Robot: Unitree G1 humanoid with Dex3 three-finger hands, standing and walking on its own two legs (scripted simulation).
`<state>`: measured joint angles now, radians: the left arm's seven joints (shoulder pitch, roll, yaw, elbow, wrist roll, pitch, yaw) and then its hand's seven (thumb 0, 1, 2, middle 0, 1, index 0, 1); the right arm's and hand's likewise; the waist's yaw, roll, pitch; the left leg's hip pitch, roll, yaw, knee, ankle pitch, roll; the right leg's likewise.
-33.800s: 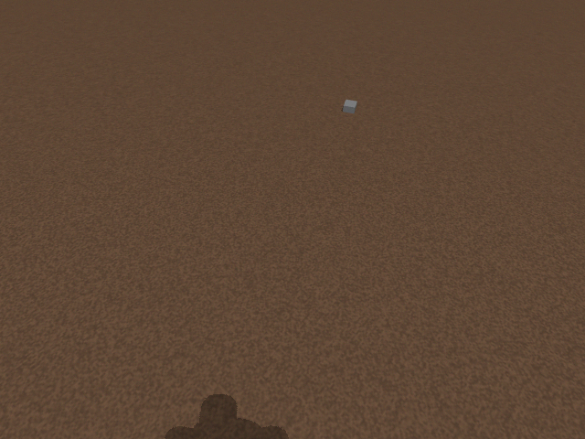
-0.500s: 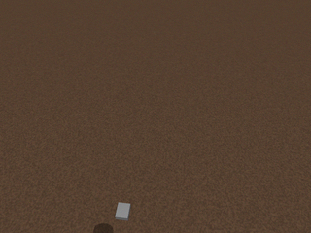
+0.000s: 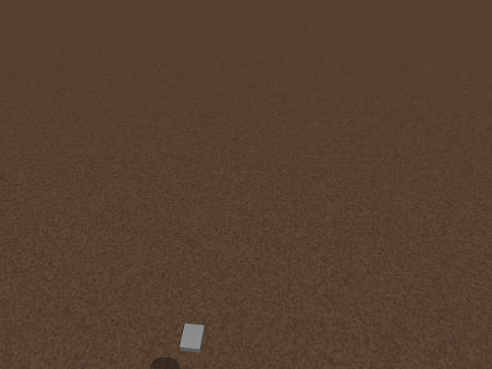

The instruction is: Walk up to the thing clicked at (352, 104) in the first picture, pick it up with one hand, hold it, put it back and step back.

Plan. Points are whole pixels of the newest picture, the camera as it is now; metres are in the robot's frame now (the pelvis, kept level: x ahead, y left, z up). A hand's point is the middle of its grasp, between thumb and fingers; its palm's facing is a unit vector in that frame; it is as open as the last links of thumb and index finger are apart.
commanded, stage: stand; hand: left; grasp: from above
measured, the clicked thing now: (192, 337) +0.45 +0.20 -0.76
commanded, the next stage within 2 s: step back in 0.70 s
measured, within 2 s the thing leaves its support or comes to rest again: neither
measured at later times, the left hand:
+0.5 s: hand out of the picture +0.08 +0.24 -0.16, palm faces +0.00 -0.94 -0.34, open 7.4 cm
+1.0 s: hand out of the picture +0.09 +0.30 -0.18, palm faces -0.03 -0.93 -0.37, open 7.4 cm
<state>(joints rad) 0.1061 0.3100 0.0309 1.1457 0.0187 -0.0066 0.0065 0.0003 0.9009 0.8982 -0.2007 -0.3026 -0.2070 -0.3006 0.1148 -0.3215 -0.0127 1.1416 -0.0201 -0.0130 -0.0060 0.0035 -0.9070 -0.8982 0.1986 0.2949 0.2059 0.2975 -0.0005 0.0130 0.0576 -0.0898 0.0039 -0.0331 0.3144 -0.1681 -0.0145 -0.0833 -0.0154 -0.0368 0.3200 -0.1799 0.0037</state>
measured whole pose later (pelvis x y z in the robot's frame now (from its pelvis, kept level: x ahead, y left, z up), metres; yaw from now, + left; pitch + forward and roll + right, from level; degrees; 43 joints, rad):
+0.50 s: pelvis +0.00 -0.01 +0.00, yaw +0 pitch -3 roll +0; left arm 0.11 0.32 0.02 1.14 0.01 -0.01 0.00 0.00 0.90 0.90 -0.20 -0.30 -0.21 -0.30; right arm 0.12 -0.33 -0.01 1.14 -0.02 -0.01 0.00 0.00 -0.91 -0.90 0.20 0.29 0.21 0.30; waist 0.00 0.01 0.05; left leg -0.09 0.02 -0.03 0.30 -0.17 -0.03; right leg -0.09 0.00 -0.04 0.32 -0.18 -0.01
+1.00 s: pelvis -0.04 +0.04 -0.02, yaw +0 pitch +0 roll -1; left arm 0.04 0.38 0.07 0.95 0.02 0.04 0.01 0.00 0.90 0.90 -0.20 -0.30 -0.21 -0.30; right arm 0.12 -0.41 -0.05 0.99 -0.01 0.03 0.01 0.00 -0.91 -0.90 0.20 0.29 0.20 0.30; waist -0.02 -0.01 0.17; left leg -0.27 -0.03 -0.03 0.66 -0.33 0.03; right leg -0.33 -0.05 -0.02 0.59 -0.25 0.03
